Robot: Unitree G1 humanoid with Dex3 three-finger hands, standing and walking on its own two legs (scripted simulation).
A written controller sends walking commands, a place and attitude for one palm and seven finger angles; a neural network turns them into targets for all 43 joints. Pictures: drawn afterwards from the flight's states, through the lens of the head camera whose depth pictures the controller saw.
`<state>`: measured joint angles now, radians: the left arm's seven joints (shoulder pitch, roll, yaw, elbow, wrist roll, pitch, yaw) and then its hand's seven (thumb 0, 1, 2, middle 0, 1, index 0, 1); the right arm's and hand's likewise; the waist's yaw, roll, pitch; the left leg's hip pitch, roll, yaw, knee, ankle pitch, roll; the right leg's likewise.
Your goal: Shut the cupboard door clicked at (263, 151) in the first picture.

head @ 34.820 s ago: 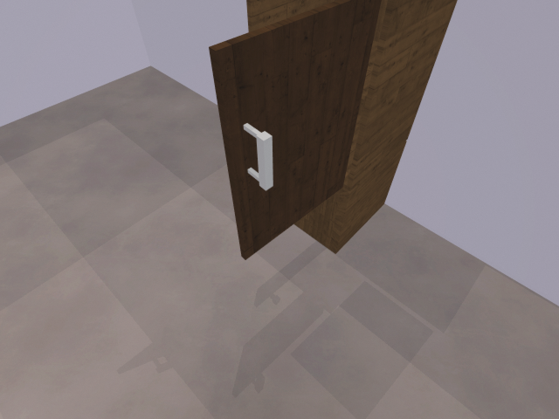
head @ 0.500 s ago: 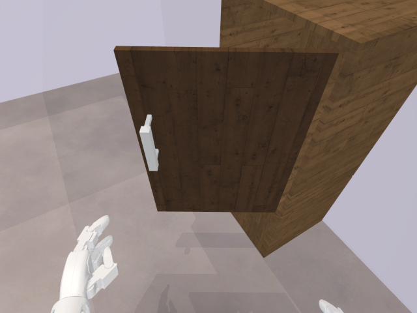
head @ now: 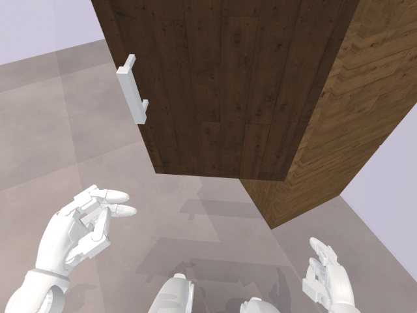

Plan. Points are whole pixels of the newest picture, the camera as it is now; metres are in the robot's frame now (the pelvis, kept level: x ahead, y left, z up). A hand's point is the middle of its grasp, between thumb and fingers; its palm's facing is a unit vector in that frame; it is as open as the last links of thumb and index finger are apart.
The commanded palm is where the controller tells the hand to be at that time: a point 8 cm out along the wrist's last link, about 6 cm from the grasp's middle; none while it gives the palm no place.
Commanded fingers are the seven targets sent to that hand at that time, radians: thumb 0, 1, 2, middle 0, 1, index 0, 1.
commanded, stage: raise the hand and make a fist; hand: left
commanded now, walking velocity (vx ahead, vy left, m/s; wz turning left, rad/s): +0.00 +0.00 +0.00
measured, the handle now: (135, 90) +0.51 +0.20 +0.13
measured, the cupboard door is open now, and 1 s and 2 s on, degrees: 59 59 59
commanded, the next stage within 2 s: bring the fist close to the handle in 1.24 s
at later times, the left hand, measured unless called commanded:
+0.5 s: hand (67, 227) +0.23 +0.24 +0.11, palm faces +0.00 -1.00 -0.04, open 3.1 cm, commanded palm +0.20 +0.29 +0.11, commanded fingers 0.00 0.90 0.90 -1.28 -1.48 -1.28 -1.48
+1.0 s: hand (69, 207) +0.25 +0.23 +0.13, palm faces -0.03 -1.00 -0.02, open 3.1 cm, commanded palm +0.22 +0.29 +0.13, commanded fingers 0.00 0.90 0.90 -1.30 -1.50 -1.30 -1.50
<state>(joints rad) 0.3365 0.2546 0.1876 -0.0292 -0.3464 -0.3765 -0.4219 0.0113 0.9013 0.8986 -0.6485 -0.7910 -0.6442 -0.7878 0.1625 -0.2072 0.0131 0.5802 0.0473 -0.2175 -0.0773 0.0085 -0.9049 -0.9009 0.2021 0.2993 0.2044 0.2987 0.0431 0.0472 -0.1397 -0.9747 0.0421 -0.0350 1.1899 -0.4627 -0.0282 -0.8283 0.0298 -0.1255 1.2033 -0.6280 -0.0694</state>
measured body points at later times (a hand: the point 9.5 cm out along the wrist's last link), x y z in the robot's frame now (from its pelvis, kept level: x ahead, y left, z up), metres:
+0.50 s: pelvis +0.00 +0.06 +0.03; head +0.04 +0.07 +0.48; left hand +0.22 +0.29 +0.11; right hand +0.17 -0.18 -0.03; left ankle +0.07 +0.15 -0.64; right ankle -0.01 -0.07 -0.64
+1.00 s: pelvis +0.01 +0.06 +0.05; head +0.03 +0.06 +0.50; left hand +0.24 +0.29 +0.13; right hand +0.17 -0.18 -0.02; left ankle +0.07 +0.15 -0.64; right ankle -0.01 -0.07 -0.64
